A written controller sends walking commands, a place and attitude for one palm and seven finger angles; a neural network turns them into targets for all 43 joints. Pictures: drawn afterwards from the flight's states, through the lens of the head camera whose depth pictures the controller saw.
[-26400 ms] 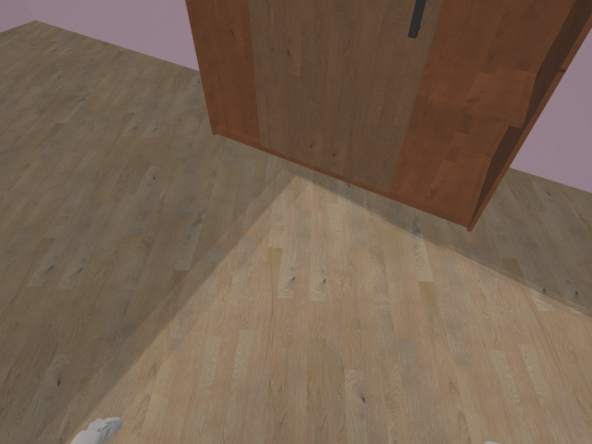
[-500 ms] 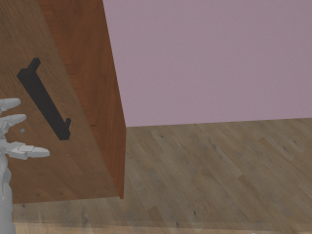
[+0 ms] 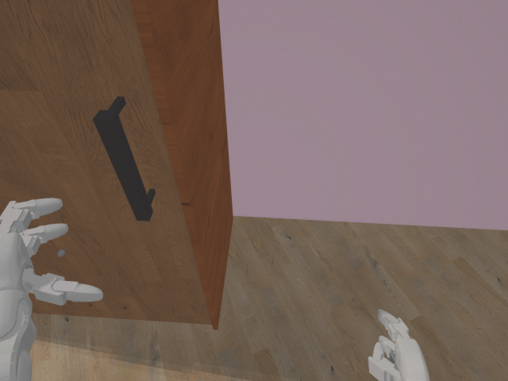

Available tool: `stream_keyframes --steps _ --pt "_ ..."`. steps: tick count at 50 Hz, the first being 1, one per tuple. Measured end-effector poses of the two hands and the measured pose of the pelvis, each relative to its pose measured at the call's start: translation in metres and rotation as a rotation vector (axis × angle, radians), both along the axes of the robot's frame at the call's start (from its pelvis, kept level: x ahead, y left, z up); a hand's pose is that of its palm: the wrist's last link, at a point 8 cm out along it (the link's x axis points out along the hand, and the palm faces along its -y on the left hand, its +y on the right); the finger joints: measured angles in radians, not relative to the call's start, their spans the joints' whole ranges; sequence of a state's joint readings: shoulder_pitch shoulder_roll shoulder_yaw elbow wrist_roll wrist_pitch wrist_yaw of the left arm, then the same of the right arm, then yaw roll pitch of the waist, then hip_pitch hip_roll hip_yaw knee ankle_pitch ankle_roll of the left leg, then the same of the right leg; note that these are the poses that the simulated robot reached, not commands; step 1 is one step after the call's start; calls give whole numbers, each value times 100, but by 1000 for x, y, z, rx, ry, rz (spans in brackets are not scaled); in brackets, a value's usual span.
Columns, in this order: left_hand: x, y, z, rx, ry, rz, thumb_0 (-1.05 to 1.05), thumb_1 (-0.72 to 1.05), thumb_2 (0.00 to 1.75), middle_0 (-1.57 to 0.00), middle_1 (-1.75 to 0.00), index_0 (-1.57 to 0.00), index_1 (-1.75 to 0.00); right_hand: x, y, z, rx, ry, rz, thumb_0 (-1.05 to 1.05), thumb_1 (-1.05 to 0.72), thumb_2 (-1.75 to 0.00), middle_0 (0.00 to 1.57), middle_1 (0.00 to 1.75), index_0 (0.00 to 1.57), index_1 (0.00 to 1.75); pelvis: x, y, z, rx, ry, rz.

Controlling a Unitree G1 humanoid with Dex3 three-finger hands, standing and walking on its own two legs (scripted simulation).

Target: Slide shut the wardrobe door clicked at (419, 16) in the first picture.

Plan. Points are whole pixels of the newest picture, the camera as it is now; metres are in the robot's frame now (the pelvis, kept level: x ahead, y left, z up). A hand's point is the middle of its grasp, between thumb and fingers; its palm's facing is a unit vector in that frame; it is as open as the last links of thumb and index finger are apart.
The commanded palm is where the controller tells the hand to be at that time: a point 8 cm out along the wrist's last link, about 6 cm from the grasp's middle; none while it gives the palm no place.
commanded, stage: draw the hand back to the body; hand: left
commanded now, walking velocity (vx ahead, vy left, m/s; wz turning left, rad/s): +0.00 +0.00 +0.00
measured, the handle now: (132, 164) +0.41 +0.27 +0.12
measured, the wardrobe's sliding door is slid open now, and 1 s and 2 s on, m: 0.00 0.00 0.00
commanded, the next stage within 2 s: step back with the hand held close in 1.66 s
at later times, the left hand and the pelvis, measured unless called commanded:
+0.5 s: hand (63, 255) +0.22 +0.28 +0.13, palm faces +0.18 -0.98 -0.06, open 14.7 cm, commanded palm +0.17 +0.33 +0.14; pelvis -0.01 -0.02 +0.00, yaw -1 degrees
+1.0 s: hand (47, 251) +0.21 +0.29 +0.15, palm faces +0.51 -0.79 -0.34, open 11.6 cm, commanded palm +0.16 +0.32 +0.16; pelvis +0.00 +0.01 +0.01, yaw -1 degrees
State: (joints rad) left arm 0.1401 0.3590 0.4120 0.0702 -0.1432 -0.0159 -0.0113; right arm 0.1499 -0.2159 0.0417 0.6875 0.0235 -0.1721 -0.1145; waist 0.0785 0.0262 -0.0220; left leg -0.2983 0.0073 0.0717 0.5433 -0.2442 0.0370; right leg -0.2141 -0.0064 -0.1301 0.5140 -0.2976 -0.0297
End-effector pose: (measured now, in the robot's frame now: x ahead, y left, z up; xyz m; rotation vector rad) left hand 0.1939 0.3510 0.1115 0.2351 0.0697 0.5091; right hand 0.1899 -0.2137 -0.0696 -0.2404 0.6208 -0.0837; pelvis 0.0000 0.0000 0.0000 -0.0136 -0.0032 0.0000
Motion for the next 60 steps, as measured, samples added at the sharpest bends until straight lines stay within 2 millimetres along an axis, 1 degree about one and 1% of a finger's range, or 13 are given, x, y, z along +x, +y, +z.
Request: stream_keyframes --steps 5,7,13,20,27,30,32,36,41,45,49,54,60 --pt "-14 3 6 28 -28 29 -1 -55 20 -25 -115 -25 -115 -7 -9 -6 -15 39 5 1 -90 -90 21 30 21 30 -1 -8 0 2 -9 8" --pt "-15 2 8 -23 -53 3 -1 -55 20 -25 -115 -25 -115 -13 -15 -10 -18 58 -7 1 -90 -90 21 30 21 30 -1 -11 0 1 -17 14" --pt "-5 -11 17 -109 -67 -174 -1 -55 20 -25 -115 -25 -115 -27 -35 -14 -25 64 -62 1 -90 -90 21 30 21 30 -2 -17 1 4 -33 12" --pt "3 -27 27 -144 -52 -374 -1 -55 20 -25 -115 -25 -115 -38 -56 -6 -7 -15 -113 1 -90 -90 20 30 21 30 -4 -24 0 8 -40 -10" --pt "-15 -18 24 -177 -82 -307 -1 -54 20 -25 -114 -25 -115 -42 -67 2 -11 -70 -130 1 -90 -90 20 30 20 30 -7 -23 -3 5 -41 -23" --pt "-24 -20 19 -180 -84 -290 -1 -51 22 -25 -113 -25 -114 -41 -65 4 -23 -79 -120 1 -90 -90 20 30 20 30 -10 -20 -4 1 -53 -18" --pt "-26 -20 20 -88 -55 -212 -1 -48 23 -25 -111 -25 -112 -40 -59 6 -37 -76 -94 1 -90 -90 20 30 20 30 -11 -17 -3 -5 -62 -8" --pt "-34 -19 20 46 -53 -61 -1 -38 28 -24 -105 -24 -106 -38 -43 8 -38 -62 -54 1 -90 -90 20 30 20 30 -13 -12 1 -11 -69 -3" --pt "-42 -23 32 146 -88 0 -1 -23 35 -24 -96 -24 -97 -35 -19 5 -17 -19 -16 1 -90 -90 20 30 20 30 -9 -2 6 -7 -73 -10" --pt "-40 -25 46 194 -128 8 -1 -9 42 -24 -88 -24 -89 -30 -2 0 12 12 4 1 -90 -90 20 30 21 30 -3 6 8 -2 -79 -14" --pt "-32 -25 53 210 -143 -3 0 5 49 -23 -80 -23 -80 -24 10 -2 39 28 5 1 -90 -90 20 30 21 30 3 10 10 1 -84 -21" --pt "-20 -32 54 203 -139 -42 0 23 58 -23 -69 -23 -70 -17 13 0 50 29 -2 1 -90 -90 21 30 21 30 10 13 11 2 -86 -29" --pt "-18 -45 60 218 -141 -91 0 44 68 -22 -56 -22 -57 -11 3 4 38 26 -14 1 -90 -90 21 30 21 30 16 11 12 2 -86 -32"
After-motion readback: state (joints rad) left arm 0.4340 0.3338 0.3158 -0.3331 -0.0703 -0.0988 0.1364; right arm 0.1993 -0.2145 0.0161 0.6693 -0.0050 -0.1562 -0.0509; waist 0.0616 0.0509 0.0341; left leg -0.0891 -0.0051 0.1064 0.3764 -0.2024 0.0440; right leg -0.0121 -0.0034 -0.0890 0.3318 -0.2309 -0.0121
